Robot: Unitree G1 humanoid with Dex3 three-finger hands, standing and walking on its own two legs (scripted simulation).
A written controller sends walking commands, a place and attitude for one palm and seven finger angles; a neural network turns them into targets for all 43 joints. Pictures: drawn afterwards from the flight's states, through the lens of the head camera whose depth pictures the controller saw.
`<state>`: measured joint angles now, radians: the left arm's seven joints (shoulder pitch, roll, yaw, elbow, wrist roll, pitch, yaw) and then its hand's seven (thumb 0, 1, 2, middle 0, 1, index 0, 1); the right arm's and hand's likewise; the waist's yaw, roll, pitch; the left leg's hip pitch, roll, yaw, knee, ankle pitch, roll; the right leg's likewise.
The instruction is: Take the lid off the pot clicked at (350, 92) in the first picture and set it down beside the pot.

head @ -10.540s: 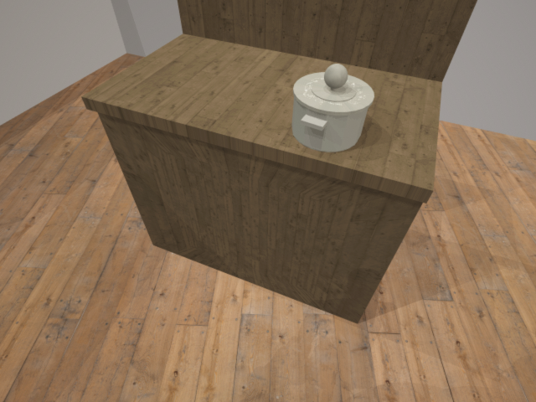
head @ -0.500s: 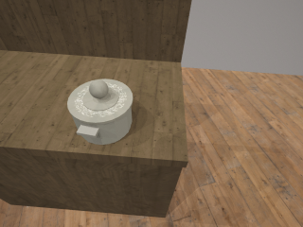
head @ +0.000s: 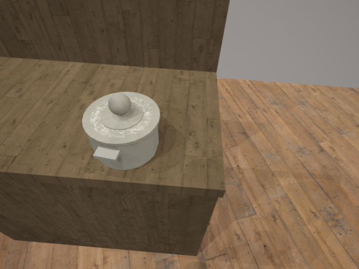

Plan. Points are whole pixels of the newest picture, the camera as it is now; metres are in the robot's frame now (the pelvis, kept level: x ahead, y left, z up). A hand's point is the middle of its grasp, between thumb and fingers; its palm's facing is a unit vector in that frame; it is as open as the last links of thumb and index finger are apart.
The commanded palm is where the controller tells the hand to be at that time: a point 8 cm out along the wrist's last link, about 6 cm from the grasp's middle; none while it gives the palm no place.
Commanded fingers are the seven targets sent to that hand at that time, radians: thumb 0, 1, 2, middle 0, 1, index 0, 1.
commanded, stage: lift the closed hand beside the body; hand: left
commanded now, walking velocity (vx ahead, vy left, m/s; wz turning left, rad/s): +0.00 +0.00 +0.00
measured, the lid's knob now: (119, 104) +0.43 +0.18 +0.14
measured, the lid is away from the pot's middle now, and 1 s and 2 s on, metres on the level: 0.00 0.00 0.00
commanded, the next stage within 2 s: raise the hand higher, near the body in 0.62 s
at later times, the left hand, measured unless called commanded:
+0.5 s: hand out of the picture +0.08 +0.20 -0.01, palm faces +0.24 -0.94 -0.25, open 3.6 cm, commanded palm +0.04 +0.25 +0.03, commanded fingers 0.00 0.90 0.90 -1.30 -1.50 -1.30 -1.50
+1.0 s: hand out of the picture +0.09 +0.23 +0.07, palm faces +0.27 -0.88 -0.39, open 3.1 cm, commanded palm +0.04 +0.27 +0.10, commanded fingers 0.00 0.90 0.90 -1.30 -1.50 -1.30 -1.50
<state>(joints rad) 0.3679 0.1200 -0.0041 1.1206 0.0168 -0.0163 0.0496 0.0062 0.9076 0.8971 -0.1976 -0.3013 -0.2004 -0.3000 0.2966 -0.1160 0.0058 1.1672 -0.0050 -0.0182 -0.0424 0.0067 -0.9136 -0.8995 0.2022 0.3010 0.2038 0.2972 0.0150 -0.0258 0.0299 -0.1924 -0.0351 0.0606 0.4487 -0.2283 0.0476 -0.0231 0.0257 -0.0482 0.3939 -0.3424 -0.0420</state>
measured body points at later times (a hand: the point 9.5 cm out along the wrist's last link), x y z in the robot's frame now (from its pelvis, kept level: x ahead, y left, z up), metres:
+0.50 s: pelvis -0.05 -0.01 +0.00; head -0.07 -0.01 +0.45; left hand +0.07 +0.25 +0.01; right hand +0.18 -0.23 -0.03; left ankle +0.01 +0.09 -0.74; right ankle -0.08 -0.09 -0.74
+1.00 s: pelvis -0.05 +0.00 +0.00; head -0.06 -0.01 +0.45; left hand +0.08 +0.28 +0.09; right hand +0.13 -0.22 -0.08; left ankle +0.01 +0.09 -0.74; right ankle -0.08 -0.09 -0.74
